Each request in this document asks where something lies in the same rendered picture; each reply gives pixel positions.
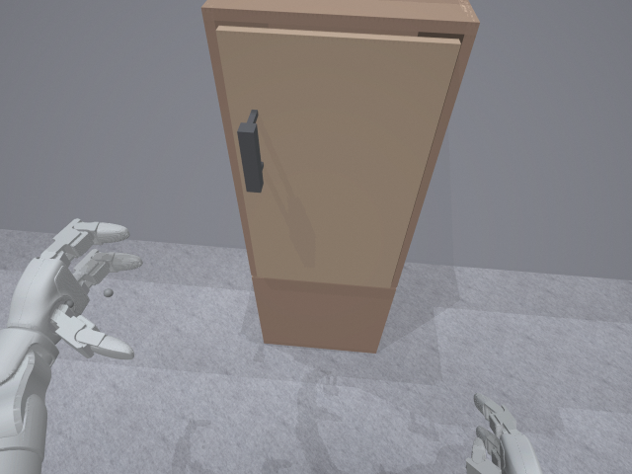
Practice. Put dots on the left robot forearm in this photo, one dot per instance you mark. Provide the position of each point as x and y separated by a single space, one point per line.
26 358

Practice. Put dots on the cupboard door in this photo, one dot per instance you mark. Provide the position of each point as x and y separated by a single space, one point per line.
346 123

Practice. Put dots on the handle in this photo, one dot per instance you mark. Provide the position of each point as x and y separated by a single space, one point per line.
250 153

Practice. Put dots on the left robot hand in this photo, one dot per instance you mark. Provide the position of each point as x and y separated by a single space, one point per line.
46 283

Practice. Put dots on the right robot hand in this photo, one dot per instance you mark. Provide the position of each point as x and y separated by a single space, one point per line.
512 452

